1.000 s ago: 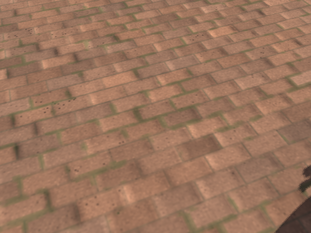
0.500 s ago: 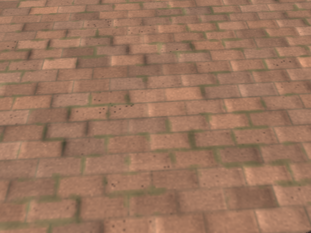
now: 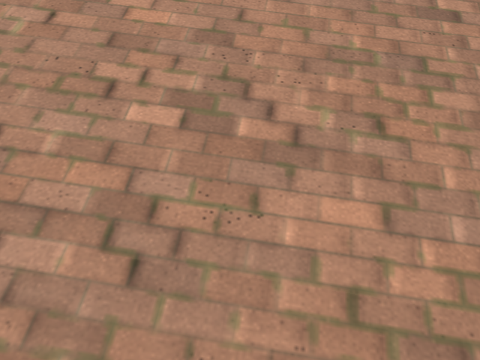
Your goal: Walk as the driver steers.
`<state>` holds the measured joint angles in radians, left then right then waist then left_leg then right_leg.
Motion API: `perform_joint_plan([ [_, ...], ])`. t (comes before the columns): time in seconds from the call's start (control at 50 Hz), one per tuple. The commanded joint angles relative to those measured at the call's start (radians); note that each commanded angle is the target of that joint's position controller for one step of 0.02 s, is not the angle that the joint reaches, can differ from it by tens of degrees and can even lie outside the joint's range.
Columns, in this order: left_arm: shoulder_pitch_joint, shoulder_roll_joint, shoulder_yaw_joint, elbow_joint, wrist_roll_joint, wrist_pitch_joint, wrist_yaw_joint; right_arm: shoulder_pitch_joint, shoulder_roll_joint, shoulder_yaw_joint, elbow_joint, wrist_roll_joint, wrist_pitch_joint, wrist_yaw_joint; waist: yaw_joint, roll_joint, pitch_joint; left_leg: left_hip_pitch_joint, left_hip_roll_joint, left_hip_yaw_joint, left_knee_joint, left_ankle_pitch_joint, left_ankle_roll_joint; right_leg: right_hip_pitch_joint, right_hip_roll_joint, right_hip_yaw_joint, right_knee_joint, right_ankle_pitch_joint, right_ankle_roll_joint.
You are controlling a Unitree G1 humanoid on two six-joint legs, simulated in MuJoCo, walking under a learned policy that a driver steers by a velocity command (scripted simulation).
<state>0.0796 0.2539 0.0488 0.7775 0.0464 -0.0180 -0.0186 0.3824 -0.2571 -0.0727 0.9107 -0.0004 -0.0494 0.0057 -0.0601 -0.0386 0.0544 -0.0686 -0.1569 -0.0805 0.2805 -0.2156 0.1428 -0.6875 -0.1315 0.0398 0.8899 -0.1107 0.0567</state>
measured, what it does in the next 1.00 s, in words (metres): walks ahead: right foot, then left foot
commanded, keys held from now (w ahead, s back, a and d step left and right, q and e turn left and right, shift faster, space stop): w+q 0.18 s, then w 0.32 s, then w+e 0.50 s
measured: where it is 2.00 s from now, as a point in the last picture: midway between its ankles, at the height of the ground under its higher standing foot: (223, 242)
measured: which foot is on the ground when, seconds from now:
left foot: down 0.00-0.22, up 0.24-0.68, down 0.70-1.00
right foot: up 0.00-0.20, down 0.22-0.72, up 0.74-1.00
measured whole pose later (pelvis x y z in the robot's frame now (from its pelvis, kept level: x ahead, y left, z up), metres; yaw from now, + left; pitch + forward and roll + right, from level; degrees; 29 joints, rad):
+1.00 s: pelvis +0.51 +0.05 +0.00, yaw +0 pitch +1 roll +1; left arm 0.21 0.28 0.08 0.83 0.03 0.01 -0.05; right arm 0.37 -0.24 -0.04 0.88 -0.02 -0.10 -0.01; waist -0.02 -0.05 0.02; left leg -0.06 -0.02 0.19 0.26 -0.22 0.05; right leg -0.65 -0.08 0.00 1.04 -0.15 -0.03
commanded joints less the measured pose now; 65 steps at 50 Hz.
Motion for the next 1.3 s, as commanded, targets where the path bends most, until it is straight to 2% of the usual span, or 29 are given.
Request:
perform_joint_plan([
  [0.02, -0.108, 0.067, 0.007, -0.095, -0.004, -0.011, -0.005, 0.070, -0.148, -0.029, -0.046, -0.003, -0.010, -0.008, -0.016, 0.092, -0.007, 0.056, 0.259, -0.228, -0.049, 0.391, 0.091, -0.056, 0.049, -0.030, -0.095, 0.080, 0.000],
  [0.12, -0.211, 0.079, -0.007, -0.157, -0.017, -0.031, -0.012, 0.110, -0.167, -0.032, -0.052, -0.016, -0.006, -0.023, -0.036, 0.116, 0.004, 0.128, 0.284, -0.282, 0.028, 0.515, 0.079, 0.014, 0.103, -0.029, -0.267, 0.062, -0.036],
  [0.16, -0.109, 0.105, 0.000, -0.138, -0.022, -0.041, -0.005, 0.047, -0.190, -0.037, -0.073, -0.017, -0.008, -0.028, 0.027, 0.129, -0.016, 0.068, 0.278, -0.282, 0.088, 0.607, 0.036, 0.214, 0.134, -0.026, -0.351, 0.007, -0.065],
  [0.2, 0.147, 0.159, 0.024, -0.066, -0.021, -0.058, 0.019, 0.002, -0.206, -0.039, -0.082, -0.012, -0.020, -0.013, 0.148, 0.079, -0.148, -0.009, 0.204, -0.224, 0.367, 0.722, -0.009, 0.566, 0.152, -0.044, -0.429, 0.005, -0.109],
  [0.22, 0.299, 0.217, 0.038, -0.055, 0.002, -0.067, 0.037, 0.020, -0.136, -0.020, -0.104, -0.003, -0.029, -0.004, 0.196, 0.002, -0.284, -0.134, 0.148, -0.174, 0.628, 0.462, -0.027, 0.794, -0.040, 0.144, -0.448, -0.175, -0.154],
  [0.24, 0.309, 0.307, 0.058, -0.056, 0.022, -0.060, 0.038, 0.159, -0.038, -0.002, -0.125, 0.030, -0.026, -0.003, 0.114, -0.260, -0.399, -0.436, -0.020, -0.067, 0.918, -0.297, -0.067, 1.017, -0.313, 0.637, -0.544, -0.216, -0.286],
  [0.26, 0.255, 0.231, 0.051, -0.056, -0.003, -0.047, 0.027, 0.152, -0.121, -0.007, -0.096, -0.011, -0.017, -0.012, 0.092, -0.142, -0.324, -0.525, 0.055, -0.077, 1.009, -0.281, -0.054, 0.912, -0.290, 0.750, -0.603, -0.337, -0.298],
  [0.28, 0.180, 0.144, 0.030, -0.064, -0.013, -0.046, 0.022, 0.087, -0.125, -0.010, -0.090, -0.020, -0.012, -0.007, 0.075, -0.035, -0.169, -0.525, 0.097, -0.067, 0.999, -0.179, -0.059, 0.754, -0.245, 0.582, -0.625, -0.339, -0.281],
  [0.3, 0.142, 0.093, 0.017, -0.058, -0.012, -0.050, 0.016, 0.028, -0.112, -0.004, -0.099, -0.025, -0.011, 0.000, 0.071, 0.022, -0.096, -0.508, 0.126, -0.054, 0.950, -0.126, -0.063, 0.652, -0.189, 0.442, -0.641, -0.236, -0.261],
  [0.32, 0.146, 0.082, 0.012, -0.043, -0.011, -0.055, 0.016, 0.000, -0.102, -0.003, -0.108, -0.030, -0.006, 0.008, 0.064, -0.012, -0.067, -0.491, 0.146, -0.049, 0.908, -0.112, -0.067, 0.599, -0.144, 0.343, -0.655, -0.130, -0.240],
  [0.36, 0.179, 0.086, 0.010, -0.006, -0.019, -0.072, 0.012, 0.001, -0.085, 0.002, -0.111, -0.040, 0.011, 0.022, 0.045, -0.067, -0.059, -0.447, 0.153, -0.037, 0.862, -0.106, -0.078, 0.544, -0.100, 0.232, -0.675, 0.033, -0.230],
  [0.42, 0.228, 0.103, 0.015, 0.029, -0.032, -0.096, 0.003, -0.056, -0.073, 0.009, -0.130, -0.045, 0.020, 0.031, 0.040, -0.059, -0.054, -0.506, 0.161, -0.023, 0.803, -0.070, -0.090, 0.559, -0.100, 0.161, -0.708, 0.136, -0.255],
  [0.52, 0.286, 0.099, 0.013, 0.070, -0.040, -0.088, -0.001, -0.288, -0.036, 0.042, -0.204, -0.044, 0.011, 0.048, 0.079, -0.050, -0.005, -0.521, 0.222, 0.086, 0.512, 0.110, -0.126, 0.537, -0.047, 0.048, -0.763, 0.143, -0.244],
  [0.58, 0.345, 0.132, 0.021, 0.096, -0.039, -0.080, -0.001, -0.372, -0.031, 0.053, -0.227, -0.035, 0.004, 0.046, 0.105, -0.049, -0.004, -0.433, 0.196, 0.125, 0.370, 0.131, -0.137, 0.542, -0.047, 0.049, -0.723, 0.226, -0.238],
  [0.64, 0.365, 0.159, 0.029, 0.109, -0.034, -0.069, 0.004, -0.381, -0.057, 0.047, -0.237, -0.030, -0.007, 0.031, 0.097, -0.053, -0.011, -0.374, 0.176, 0.122, 0.298, 0.080, -0.122, 0.592, -0.082, 0.102, -0.655, 0.281, -0.230],
  [0.68, 0.349, 0.166, 0.031, 0.111, -0.038, -0.061, 0.007, -0.268, -0.076, 0.036, -0.203, -0.037, -0.021, 0.017, 0.034, -0.034, -0.052, -0.201, 0.146, 0.125, 0.185, 0.063, -0.100, 0.586, -0.062, 0.103, -0.521, 0.352, -0.206],
  [0.7, 0.357, 0.140, 0.024, 0.111, -0.043, -0.061, 0.006, -0.138, -0.117, 0.019, -0.160, -0.052, -0.036, 0.004, -0.012, 0.020, -0.134, -0.002, 0.177, 0.086, 0.147, 0.066, -0.075, 0.525, -0.004, 0.062, -0.345, 0.338, -0.185],
  [0.72, 0.332, 0.086, 0.009, 0.065, -0.048, -0.066, 0.005, 0.035, -0.199, -0.001, -0.147, -0.075, -0.044, -0.012, -0.084, 0.144, -0.278, 0.227, 0.426, -0.166, 0.112, -0.074, -0.023, 0.365, 0.063, 0.008, -0.064, 0.057, -0.160],
  [0.74, 0.423, 0.013, -0.003, 0.038, -0.068, -0.059, 0.012, 0.039, -0.284, -0.023, -0.144, -0.066, -0.028, -0.016, -0.033, 0.337, -0.330, 0.341, 0.627, -0.515, -0.010, -0.178, 0.059, 0.085, 0.188, -0.063, 0.179, -0.431, -0.139],
  [0.76, 0.390, 0.113, 0.022, 0.067, -0.041, -0.039, 0.021, -0.010, -0.198, -0.009, -0.154, -0.042, -0.018, -0.013, -0.025, 0.178, -0.230, 0.233, 0.593, -0.504, -0.024, -0.248, 0.064, 0.030, 0.131, 0.007, 0.275, -0.396, -0.150],
  [0.8, 0.322, 0.078, 0.024, 0.065, -0.040, -0.031, 0.004, -0.121, -0.085, 0.021, -0.160, -0.032, -0.029, -0.006, 0.028, 0.126, -0.067, 0.049, 0.488, -0.239, -0.075, -0.077, 0.020, 0.049, 0.069, 0.020, 0.247, -0.247, -0.142],
  [0.84, 0.318, 0.067, 0.028, 0.071, -0.020, -0.008, -0.010, -0.137, -0.056, 0.028, -0.149, -0.027, -0.043, -0.013, 0.062, 0.153, -0.037, -0.023, 0.425, -0.089, -0.105, 0.071, -0.014, 0.088, 0.048, 0.007, 0.229, -0.196, -0.119],
  [1.02, 0.060, 0.025, 0.014, -0.030, -0.014, 0.018, -0.048, -0.035, -0.072, 0.013, -0.077, -0.020, -0.063, -0.017, 0.052, 0.112, 0.017, 0.008, 0.395, 0.187, -0.139, 0.317, -0.001, -0.028, 0.039, -0.049, 0.026, 0.067, -0.080],
  [1.14, -0.090, 0.031, 0.001, -0.100, -0.006, 0.014, -0.062, 0.039, -0.121, -0.001, -0.033, -0.021, -0.045, -0.027, 0.017, 0.108, 0.045, 0.126, 0.431, 0.289, -0.071, 0.514, -0.023, 0.063, 0.083, -0.161, -0.222, 0.018, -0.151],
  [1.2, 0.004, 0.060, 0.016, -0.086, -0.003, 0.012, -0.046, 0.036, -0.168, -0.011, -0.022, -0.024, -0.022, -0.034, 0.071, 0.140, -0.034, 0.186, 0.435, 0.336, 0.170, 0.952, -0.038, 0.229, 0.183, -0.215, -0.261, -0.141, -0.218],
  [1.24, 0.272, 0.120, 0.051, -0.005, 0.007, -0.005, -0.023, 0.018, -0.182, -0.014, -0.036, -0.021, -0.006, -0.032, 0.192, 0.084, -0.189, 0.033, 0.411, 0.357, 0.588, 0.791, -0.070, 0.589, 0.220, -0.157, -0.380, -0.135, -0.281],
  [1.26, 0.338, 0.235, 0.083, 0.003, 0.019, -0.006, -0.006, 0.049, -0.084, 0.009, -0.091, -0.002, -0.012, -0.021, 0.184, -0.096, -0.292, -0.337, 0.313, 0.356, 0.943, 0.195, -0.124, 0.904, -0.063, 0.238, -0.413, -0.172, -0.377],
  [1.28, 0.304, 0.296, 0.093, -0.029, -0.015, -0.001, -0.002, 0.017, -0.091, 0.006, -0.143, -0.003, -0.020, -0.015, 0.153, -0.144, -0.363, -0.570, 0.132, 0.187, 1.186, -0.359, -0.164, 0.989, -0.272, 0.703, -0.554, 0.157, -0.489],
  [1.3, 0.288, 0.259, 0.085, -0.016, -0.036, 0.004, 0.008, -0.073, -0.111, 0.003, -0.149, -0.007, -0.020, -0.017, 0.163, 0.011, -0.267, -0.618, 0.202, 0.072, 1.181, -0.247, -0.160, 0.913, -0.241, 0.499, -0.543, 0.412, -0.462],
])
